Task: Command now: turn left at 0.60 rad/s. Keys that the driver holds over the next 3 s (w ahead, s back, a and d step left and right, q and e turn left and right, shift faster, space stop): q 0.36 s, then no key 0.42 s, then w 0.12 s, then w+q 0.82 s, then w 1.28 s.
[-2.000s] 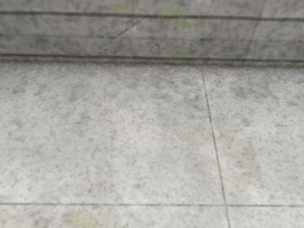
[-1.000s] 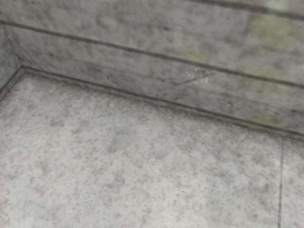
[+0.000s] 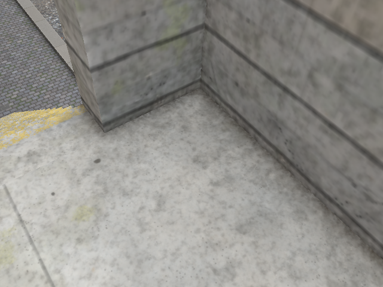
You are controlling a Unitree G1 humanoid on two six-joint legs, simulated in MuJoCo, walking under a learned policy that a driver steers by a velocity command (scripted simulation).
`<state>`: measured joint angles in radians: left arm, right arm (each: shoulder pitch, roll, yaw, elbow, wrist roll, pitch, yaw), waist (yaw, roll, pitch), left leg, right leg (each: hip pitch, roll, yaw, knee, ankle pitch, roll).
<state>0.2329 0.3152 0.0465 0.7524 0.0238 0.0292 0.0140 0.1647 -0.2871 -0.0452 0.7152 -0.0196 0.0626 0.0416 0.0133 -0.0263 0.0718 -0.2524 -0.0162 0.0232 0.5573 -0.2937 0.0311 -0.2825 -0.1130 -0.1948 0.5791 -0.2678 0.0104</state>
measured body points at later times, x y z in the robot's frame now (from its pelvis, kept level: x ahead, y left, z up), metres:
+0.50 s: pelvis +0.00 +0.00 +0.01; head +0.03 +0.00 +0.46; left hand +0.07 +0.30 -0.09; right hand +0.17 -0.25 -0.11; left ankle +0.00 +0.10 -0.73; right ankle +0.03 -0.11 -0.71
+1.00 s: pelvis +0.03 -0.01 +0.01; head +0.03 +0.00 +0.46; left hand +0.04 +0.28 -0.11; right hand +0.13 -0.26 -0.12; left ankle -0.07 +0.09 -0.73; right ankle +0.05 -0.10 -0.70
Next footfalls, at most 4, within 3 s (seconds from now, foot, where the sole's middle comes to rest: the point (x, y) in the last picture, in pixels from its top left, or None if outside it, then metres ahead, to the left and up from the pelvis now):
0.54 right None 0.07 -0.09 -0.77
0.86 left None -0.03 0.10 -0.77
1.16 right None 0.19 -0.08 -0.77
1.64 left None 0.35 0.25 -0.77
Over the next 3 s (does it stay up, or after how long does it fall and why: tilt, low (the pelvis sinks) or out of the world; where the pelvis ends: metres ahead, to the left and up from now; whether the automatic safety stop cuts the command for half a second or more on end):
stays up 0.72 0.61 0.01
